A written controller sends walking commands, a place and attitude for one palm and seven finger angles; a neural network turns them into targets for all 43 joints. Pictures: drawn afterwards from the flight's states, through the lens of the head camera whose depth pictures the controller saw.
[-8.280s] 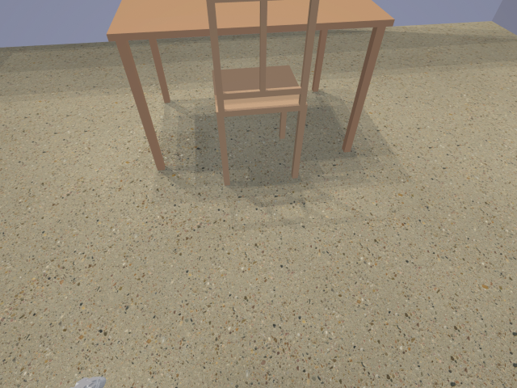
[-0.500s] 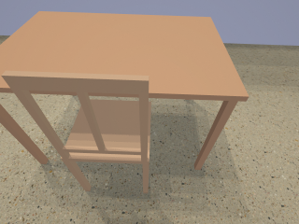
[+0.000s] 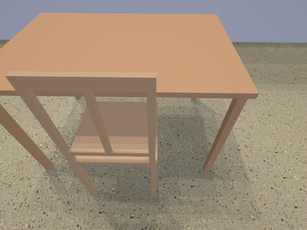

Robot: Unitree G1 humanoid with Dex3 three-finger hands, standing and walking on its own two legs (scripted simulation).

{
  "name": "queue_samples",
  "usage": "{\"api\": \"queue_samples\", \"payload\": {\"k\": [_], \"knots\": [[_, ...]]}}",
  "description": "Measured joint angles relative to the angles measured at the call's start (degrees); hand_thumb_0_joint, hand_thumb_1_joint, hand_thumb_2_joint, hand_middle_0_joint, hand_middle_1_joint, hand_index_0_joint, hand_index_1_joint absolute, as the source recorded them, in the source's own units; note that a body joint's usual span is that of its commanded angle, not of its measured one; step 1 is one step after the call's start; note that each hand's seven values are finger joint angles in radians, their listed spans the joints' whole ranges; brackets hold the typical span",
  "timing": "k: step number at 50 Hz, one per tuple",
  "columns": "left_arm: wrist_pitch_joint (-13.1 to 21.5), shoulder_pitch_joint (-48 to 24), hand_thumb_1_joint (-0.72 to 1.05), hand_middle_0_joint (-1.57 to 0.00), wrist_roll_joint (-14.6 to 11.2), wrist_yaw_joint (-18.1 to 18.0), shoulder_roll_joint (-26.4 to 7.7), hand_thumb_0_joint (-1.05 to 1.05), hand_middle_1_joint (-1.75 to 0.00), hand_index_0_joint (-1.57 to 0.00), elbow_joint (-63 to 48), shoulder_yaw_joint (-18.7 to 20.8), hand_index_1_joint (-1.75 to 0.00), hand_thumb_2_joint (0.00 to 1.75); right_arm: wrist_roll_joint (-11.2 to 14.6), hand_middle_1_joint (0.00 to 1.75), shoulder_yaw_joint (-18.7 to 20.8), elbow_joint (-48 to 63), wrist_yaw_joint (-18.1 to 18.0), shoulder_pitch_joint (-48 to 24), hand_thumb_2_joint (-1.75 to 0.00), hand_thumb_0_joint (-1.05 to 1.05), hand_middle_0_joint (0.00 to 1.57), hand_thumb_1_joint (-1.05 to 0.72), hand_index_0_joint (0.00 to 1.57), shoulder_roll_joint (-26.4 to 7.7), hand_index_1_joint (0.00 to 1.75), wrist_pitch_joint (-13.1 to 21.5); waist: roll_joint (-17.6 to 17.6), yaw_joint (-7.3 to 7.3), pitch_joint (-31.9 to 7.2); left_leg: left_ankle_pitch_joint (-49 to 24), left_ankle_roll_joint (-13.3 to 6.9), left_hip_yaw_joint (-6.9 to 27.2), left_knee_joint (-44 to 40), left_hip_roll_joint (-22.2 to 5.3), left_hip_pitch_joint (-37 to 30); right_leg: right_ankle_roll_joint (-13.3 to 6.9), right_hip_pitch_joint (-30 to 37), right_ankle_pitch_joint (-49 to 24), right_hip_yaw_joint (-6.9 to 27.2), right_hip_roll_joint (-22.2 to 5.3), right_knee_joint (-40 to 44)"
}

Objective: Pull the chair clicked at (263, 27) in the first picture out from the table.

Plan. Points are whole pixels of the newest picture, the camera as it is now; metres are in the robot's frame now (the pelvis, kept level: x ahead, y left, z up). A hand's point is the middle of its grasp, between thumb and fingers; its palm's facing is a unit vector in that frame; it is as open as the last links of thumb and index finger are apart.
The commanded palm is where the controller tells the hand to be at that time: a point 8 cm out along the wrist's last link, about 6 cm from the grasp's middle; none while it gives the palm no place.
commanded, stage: look again from close up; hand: left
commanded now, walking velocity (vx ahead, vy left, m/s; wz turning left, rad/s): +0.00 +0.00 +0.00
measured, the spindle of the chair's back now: (99, 126) +0.45 +0.22 -0.04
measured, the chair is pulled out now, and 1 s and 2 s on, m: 0.00 0.00 0.00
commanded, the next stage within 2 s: raise the hand toward the chair's back in 0.78 s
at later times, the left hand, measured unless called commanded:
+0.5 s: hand out of the picture +0.00 +0.17 -0.17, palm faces +0.02 -0.98 -0.20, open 7.4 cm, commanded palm none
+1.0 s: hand out of the picture +0.11 +0.18 -0.09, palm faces +0.24 -0.96 -0.17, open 7.5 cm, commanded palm +0.10 +0.22 -0.06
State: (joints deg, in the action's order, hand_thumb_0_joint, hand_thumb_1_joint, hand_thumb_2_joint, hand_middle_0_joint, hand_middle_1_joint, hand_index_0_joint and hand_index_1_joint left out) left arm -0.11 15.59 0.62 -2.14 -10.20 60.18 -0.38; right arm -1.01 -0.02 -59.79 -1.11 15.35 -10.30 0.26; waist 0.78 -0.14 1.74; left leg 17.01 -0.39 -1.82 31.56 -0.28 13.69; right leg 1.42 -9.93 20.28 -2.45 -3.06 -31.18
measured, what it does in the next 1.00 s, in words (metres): stands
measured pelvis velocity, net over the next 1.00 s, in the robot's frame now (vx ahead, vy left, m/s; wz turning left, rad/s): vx -0.01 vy -0.01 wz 0.01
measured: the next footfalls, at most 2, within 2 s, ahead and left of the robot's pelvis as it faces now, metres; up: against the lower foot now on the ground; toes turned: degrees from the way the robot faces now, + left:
none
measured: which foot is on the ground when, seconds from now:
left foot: down 0.00-1.00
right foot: down 0.00-1.00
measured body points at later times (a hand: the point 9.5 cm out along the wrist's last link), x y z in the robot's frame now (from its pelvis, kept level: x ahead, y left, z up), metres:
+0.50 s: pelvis +0.00 -0.01 +0.01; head +0.02 -0.01 +0.46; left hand +0.00 +0.22 -0.15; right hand +0.03 -0.24 -0.15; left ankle +0.00 +0.12 -0.73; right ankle -0.04 -0.13 -0.73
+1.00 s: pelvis -0.01 -0.01 +0.00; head +0.01 -0.01 +0.45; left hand +0.10 +0.23 -0.08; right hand +0.06 -0.25 -0.13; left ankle +0.00 +0.12 -0.73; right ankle -0.04 -0.13 -0.73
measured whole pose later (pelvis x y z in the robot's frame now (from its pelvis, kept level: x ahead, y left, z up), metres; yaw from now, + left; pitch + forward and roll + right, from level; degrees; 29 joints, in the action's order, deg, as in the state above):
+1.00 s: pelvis -0.01 -0.01 +0.00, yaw +1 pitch +0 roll +1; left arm 0.7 27.0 -7.1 -5.2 -9.9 19.1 1.3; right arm 1.9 -0.1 -52.6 -4.1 17.7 -10.6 10.9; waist -0.6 -0.7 1.4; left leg 15.4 0.3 -1.3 30.4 -0.4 15.3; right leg 0.7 -12.0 19.6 -3.0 -2.9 -31.5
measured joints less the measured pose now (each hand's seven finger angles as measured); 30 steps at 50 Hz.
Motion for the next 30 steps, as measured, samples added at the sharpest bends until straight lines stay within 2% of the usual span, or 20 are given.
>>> {"api": "queue_samples", "payload": {"k": [10,30], "knots": [[0.3,0.0,0.90,-0.20,-0.2,0.2,-1.0,0.00,-0.30,-0.20,0.8,-0.1,-0.30,0.90,0.2,0.30,-0.5,-1.9,0.1,-0.7,-0.90,0.00,0.20,-0.92,0.20,0.2,0.30,0.6,-0.9,-0.43,0.3,-1.5,0.2,-0.4,-2.9,0.1,-1.2,-0.1,0.5,-0.9,0.3,-0.1,1.7],[0.7,0.8,0.90,-0.20,-0.1,0.4,0.3,0.00,-0.30,-0.20,3.1,-0.4,-0.30,0.90,0.4,0.30,-0.5,-4.7,-0.2,-2.1,-0.90,0.00,0.20,-0.92,0.20,0.8,0.30,0.5,-2.0,-0.88,0.2,-2.6,0.9,0.3,-5.3,-0.4,-2.5,-0.7,2.1,-2.1,-0.4,0.6,4.3]]}}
